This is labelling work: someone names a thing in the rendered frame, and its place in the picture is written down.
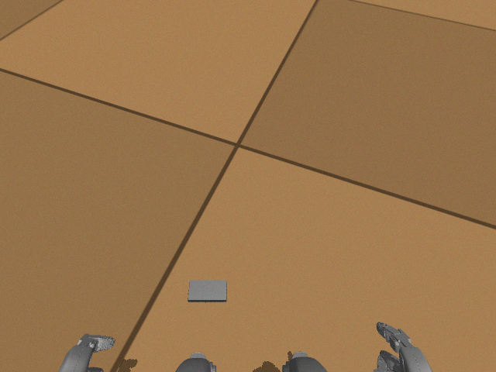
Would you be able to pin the left robot hand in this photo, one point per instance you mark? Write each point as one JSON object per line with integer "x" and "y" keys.
{"x": 79, "y": 356}

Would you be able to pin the right robot hand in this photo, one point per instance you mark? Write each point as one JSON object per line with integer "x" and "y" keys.
{"x": 411, "y": 359}

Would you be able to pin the small box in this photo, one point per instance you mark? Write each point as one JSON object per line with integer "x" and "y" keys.
{"x": 207, "y": 291}

